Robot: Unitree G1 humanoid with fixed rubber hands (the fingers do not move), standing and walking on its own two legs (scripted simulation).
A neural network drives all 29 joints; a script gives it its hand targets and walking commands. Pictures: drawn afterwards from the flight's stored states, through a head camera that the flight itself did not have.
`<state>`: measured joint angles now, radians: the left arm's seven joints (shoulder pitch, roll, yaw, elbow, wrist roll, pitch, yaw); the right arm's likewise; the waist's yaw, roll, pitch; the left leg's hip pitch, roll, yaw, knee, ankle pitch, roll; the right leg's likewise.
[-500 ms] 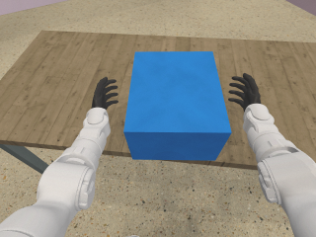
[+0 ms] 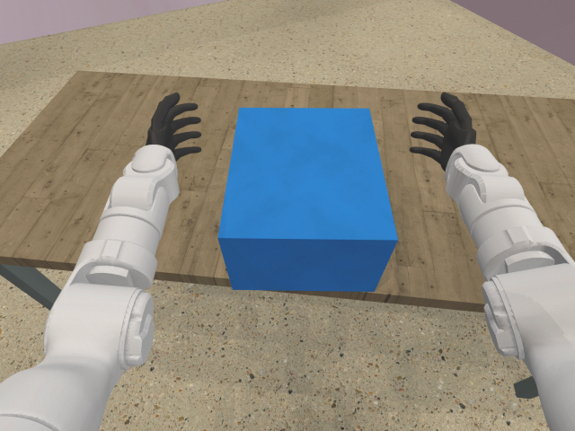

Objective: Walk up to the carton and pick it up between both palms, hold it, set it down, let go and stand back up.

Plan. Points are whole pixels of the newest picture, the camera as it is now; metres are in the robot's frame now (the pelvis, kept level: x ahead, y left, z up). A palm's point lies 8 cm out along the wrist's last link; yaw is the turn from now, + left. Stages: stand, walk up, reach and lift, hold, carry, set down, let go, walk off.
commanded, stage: set down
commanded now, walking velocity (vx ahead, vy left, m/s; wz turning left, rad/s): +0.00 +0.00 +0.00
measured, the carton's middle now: (303, 195) +0.48 +0.05 +0.01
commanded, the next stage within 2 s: none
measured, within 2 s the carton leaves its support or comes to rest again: neither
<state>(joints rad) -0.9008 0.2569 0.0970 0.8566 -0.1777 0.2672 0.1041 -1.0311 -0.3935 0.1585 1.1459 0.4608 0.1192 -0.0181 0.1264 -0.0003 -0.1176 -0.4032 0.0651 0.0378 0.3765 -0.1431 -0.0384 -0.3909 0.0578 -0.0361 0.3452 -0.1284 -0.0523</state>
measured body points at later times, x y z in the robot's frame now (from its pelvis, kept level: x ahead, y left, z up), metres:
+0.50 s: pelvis +0.00 +0.01 +0.00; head +0.02 +0.01 +0.45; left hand +0.36 +0.24 +0.11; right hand +0.40 -0.19 +0.09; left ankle +0.02 +0.14 -0.74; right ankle +0.02 -0.08 -0.74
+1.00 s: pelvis +0.00 +0.01 +0.01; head +0.01 +0.02 +0.46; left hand +0.29 +0.23 +0.07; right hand +0.33 -0.19 +0.06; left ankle +0.02 +0.14 -0.74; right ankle +0.02 -0.08 -0.74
